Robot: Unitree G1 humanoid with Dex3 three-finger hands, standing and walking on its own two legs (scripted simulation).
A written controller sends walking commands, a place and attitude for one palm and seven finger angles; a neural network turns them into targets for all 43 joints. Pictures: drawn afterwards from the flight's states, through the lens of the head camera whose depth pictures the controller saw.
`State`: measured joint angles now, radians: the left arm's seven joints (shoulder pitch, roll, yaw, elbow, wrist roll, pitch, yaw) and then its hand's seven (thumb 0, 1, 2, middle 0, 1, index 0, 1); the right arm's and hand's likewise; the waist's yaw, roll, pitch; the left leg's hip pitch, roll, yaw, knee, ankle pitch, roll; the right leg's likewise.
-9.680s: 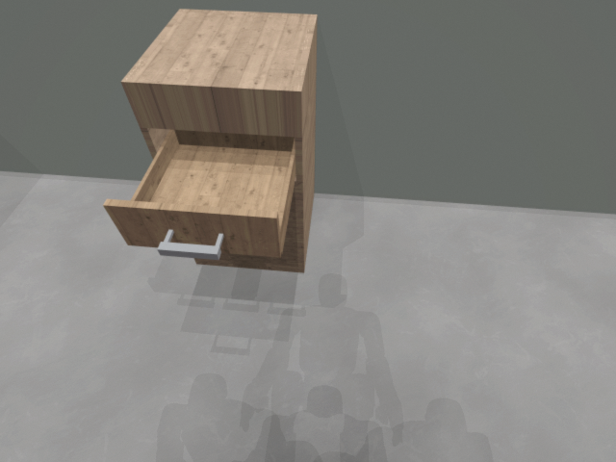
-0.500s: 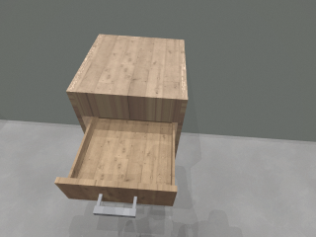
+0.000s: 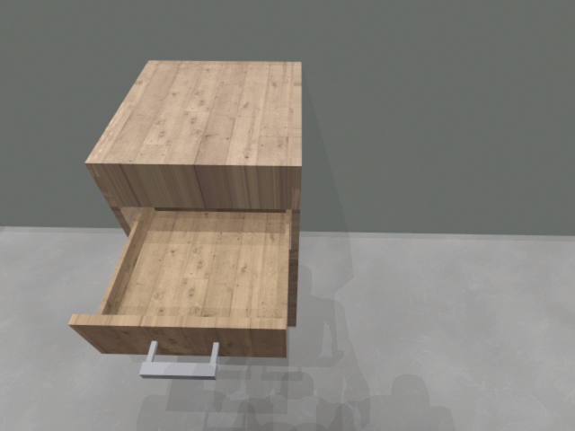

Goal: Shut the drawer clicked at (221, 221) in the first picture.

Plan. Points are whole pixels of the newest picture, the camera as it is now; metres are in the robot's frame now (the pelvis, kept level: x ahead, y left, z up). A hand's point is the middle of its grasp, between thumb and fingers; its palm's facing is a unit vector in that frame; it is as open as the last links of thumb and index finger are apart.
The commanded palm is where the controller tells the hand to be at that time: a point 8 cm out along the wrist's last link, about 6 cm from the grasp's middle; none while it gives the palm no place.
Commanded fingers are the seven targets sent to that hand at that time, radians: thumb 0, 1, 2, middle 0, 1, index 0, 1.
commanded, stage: come to a stop and stand still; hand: left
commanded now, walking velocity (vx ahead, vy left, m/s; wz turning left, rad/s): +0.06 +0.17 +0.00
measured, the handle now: (182, 359) +0.27 +0.22 -0.20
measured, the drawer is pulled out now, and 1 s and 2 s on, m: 0.28 0.28 0.28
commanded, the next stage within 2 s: look again from close up in 0.98 s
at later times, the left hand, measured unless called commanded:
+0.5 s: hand out of the picture +0.03 +0.19 -0.17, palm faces +0.02 -0.97 -0.24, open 7.4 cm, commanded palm none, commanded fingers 0.00 0.90 0.90 -0.20 -0.30 -0.20 -0.30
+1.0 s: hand out of the picture +0.07 +0.22 -0.17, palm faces +0.04 -0.98 -0.21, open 7.4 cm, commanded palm none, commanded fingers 0.00 0.90 0.90 -0.20 -0.30 -0.20 -0.30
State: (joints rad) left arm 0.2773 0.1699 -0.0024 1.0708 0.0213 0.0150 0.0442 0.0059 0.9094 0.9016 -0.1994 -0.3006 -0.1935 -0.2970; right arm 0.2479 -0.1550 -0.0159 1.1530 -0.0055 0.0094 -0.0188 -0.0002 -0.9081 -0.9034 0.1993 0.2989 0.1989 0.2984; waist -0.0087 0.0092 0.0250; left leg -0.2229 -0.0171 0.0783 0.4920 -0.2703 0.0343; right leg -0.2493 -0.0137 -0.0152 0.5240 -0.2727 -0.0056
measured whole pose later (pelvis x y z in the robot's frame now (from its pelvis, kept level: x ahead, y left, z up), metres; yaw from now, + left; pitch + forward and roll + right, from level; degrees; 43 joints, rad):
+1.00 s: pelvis +0.04 +0.04 +0.00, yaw +2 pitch +0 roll -1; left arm 0.25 0.18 -0.01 1.01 0.01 0.01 0.04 0.01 0.91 0.90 -0.20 -0.30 -0.20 -0.30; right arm 0.23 -0.18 0.01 1.03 -0.02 -0.01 -0.01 0.00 -0.91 -0.90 0.20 0.30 0.20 0.30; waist 0.00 0.00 0.04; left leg -0.16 -0.06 0.06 0.48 -0.32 0.08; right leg -0.15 -0.06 -0.03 0.48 -0.31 0.05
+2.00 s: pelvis +0.00 +0.01 +0.00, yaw +0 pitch +0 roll +1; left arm 0.27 0.17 0.01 1.02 0.02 0.03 0.05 0.01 0.91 0.90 -0.20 -0.30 -0.20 -0.30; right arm 0.23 -0.16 -0.03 1.07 -0.01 0.01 -0.03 0.00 -0.91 -0.90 0.20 0.30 0.20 0.30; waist 0.00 0.00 0.07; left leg -0.22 -0.04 0.08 0.49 -0.27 0.05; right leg -0.25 -0.03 -0.01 0.55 -0.29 0.01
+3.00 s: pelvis +0.01 +0.07 +0.00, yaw +1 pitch -2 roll -1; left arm 0.35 0.14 -0.01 1.08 0.01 0.01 0.04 0.01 0.91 0.90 -0.20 -0.30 -0.19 -0.30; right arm 0.33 -0.15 0.02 1.08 -0.01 -0.03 -0.02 0.01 -0.91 -0.90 0.20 0.30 0.20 0.30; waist 0.01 -0.02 0.01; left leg -0.13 -0.10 0.10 0.43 -0.28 0.12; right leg -0.17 -0.10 0.00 0.47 -0.27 0.01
